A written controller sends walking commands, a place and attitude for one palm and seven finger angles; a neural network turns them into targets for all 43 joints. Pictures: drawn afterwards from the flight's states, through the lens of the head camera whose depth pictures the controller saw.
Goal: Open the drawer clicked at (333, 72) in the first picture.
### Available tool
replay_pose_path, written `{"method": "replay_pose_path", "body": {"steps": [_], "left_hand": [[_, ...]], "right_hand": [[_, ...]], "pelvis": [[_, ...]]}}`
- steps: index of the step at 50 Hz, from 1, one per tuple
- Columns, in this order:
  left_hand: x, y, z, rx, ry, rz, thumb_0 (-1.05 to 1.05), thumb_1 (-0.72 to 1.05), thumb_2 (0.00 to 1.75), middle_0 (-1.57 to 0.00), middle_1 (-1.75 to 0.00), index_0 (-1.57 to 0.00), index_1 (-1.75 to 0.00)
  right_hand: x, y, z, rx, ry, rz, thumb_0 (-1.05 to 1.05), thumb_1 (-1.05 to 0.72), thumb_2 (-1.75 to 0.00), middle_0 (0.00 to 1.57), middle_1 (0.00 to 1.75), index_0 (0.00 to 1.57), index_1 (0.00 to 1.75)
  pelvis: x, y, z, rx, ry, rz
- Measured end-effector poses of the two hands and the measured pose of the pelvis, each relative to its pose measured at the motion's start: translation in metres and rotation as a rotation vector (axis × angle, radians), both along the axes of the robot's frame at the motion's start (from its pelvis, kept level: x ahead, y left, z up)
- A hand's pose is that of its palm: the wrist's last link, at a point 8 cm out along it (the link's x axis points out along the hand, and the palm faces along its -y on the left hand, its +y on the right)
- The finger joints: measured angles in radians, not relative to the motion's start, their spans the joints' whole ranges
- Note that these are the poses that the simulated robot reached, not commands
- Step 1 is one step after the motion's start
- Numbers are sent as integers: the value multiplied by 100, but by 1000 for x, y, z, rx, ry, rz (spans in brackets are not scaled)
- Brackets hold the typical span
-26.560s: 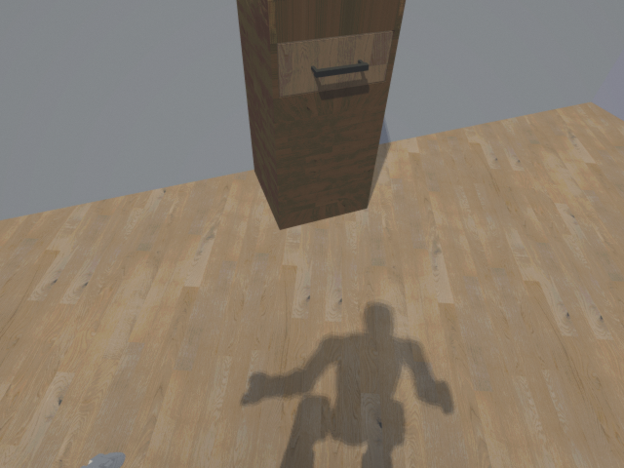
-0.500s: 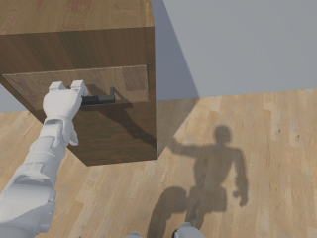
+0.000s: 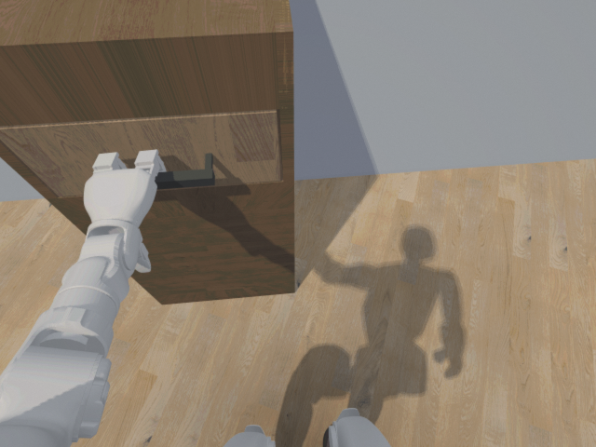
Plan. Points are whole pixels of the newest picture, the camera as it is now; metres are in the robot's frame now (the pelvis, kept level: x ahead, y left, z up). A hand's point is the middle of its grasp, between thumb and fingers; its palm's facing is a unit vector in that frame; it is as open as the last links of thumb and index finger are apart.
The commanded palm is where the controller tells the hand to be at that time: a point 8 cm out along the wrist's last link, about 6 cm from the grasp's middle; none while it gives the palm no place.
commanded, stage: lower the fingers behind the handle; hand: left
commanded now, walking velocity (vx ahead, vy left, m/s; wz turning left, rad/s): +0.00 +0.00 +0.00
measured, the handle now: (154, 172) +0.51 +0.22 +0.00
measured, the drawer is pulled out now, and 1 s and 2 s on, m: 0.00 0.01 0.10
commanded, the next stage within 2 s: close the thumb around the handle in 0.20 s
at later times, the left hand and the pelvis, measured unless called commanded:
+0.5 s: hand (137, 214) +0.44 +0.24 -0.01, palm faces -0.03 -0.04 -1.00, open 13.1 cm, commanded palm +0.41 +0.24 +0.04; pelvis +0.01 +0.01 +0.00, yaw -1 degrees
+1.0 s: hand (137, 216) +0.44 +0.24 -0.01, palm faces -0.03 -0.04 -1.00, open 6.3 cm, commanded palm +0.41 +0.24 +0.04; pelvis +0.01 +0.01 +0.01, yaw -1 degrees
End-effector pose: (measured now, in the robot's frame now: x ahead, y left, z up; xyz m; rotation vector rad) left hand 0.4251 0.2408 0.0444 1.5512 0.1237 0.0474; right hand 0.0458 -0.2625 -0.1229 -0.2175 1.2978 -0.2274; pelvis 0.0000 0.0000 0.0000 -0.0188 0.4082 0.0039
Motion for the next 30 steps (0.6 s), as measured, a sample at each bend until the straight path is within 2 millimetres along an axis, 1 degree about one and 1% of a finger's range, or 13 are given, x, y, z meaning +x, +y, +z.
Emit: {"method": "replay_pose_path", "body": {"steps": [9, 19, 24, 30], "left_hand": [[0, 1, -1, -12, -15, -4, 0, -49, 30, -24, -119, -28, -118], [-1, 2, -1, -21, -13, -10, 0, -48, 31, -24, -119, -28, -117], [-1, 2, -1, -22, -17, -14, 0, -36, 36, -24, -120, -28, -117], [-1, 2, -1, -22, -24, -12, 0, -10, 47, -26, -122, -30, -120]], "right_hand": [[-1, 1, 1, 1, 16, -11, 0, -90, -90, 20, 30, 20, 30], [5, 0, 7, -12, 1, -15, 0, -90, -90, 20, 30, 20, 30], [9, 1, 9, -15, -8, -16, 0, -90, -90, 20, 30, 20, 30], [10, 4, 8, -9, -8, -14, 0, -90, -90, 20, 30, 20, 30]], "pelvis": [[4, 3, 1, -2, -2, -7], [6, 6, 4, -5, -9, -14], [7, 8, 5, -6, -11, -15], [8, 10, 5, -8, -9, -13]]}}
